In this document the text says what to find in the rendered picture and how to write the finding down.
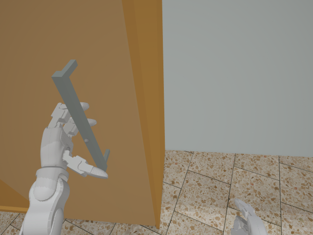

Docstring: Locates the wardrobe door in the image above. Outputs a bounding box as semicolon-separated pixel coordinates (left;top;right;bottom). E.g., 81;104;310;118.
0;0;156;226
0;179;30;208

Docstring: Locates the left robot forearm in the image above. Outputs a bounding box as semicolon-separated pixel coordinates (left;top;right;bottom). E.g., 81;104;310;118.
19;166;70;235

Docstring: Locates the robot left hand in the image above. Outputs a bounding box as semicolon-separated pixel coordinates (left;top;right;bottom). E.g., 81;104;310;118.
40;102;108;179

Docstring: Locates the handle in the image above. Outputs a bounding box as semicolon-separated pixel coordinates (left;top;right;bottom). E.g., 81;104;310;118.
51;60;110;172

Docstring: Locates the robot right hand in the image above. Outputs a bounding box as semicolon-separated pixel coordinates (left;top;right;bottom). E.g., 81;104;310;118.
231;198;268;235

